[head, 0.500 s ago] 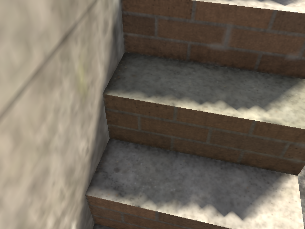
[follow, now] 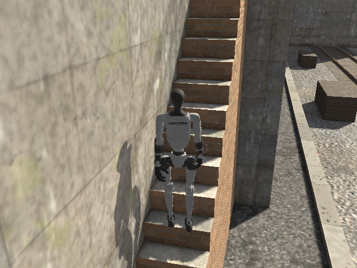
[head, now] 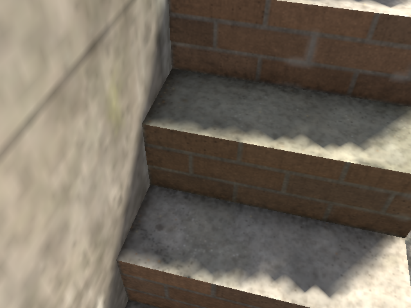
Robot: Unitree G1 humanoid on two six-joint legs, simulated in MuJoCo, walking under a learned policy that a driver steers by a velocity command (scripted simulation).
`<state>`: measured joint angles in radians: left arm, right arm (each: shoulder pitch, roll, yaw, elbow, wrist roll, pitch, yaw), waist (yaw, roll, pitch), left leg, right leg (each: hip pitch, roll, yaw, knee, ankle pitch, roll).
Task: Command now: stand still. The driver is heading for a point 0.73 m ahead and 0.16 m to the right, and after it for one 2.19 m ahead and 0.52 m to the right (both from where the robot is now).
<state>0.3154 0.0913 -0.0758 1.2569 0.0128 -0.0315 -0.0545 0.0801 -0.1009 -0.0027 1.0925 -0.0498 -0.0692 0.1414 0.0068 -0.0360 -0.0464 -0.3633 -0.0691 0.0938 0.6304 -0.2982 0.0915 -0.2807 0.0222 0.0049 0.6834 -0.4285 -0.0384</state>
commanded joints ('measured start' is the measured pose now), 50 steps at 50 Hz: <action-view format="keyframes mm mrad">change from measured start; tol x2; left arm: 1 55 37 -1 -6 1 -7 -5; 5 65 12 -6 -6 5 -12 -12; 18 115 16 9 42 2 -3 -34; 50 209 -8 24 52 -3 -12 -33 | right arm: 1 26 -12 14 8 -7 5 10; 13 73 -39 11 5 2 13 3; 16 46 -25 18 -15 -1 10 1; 17 84 -42 13 -4 -1 13 1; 18 54 -41 14 -20 0 13 1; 28 110 -28 17 -10 0 3 -11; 50 137 -32 22 -5 5 7 -26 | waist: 1 -10 32 38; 9 -2 13 64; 16 1 49 67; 17 8 8 76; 22 -2 43 89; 50 8 44 95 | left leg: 1 112 118 -151 -112 161 47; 9 62 110 -142 -130 111 38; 13 82 99 -120 -135 85 6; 16 73 92 -103 -126 118 2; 17 53 96 -116 -140 96 -1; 30 95 97 -108 -129 160 -11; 39 86 93 -103 -115 189 -17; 50 53 95 -100 -99 187 -28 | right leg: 1 -144 -47 55 -109 111 -33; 8 -144 -41 55 -106 103 -45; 13 -91 -32 68 -175 87 -61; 17 -53 -32 67 -201 113 -67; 28 -47 -17 71 -242 166 -80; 42 -11 -22 82 -243 262 -91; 50 14 -26 92 -245 283 -97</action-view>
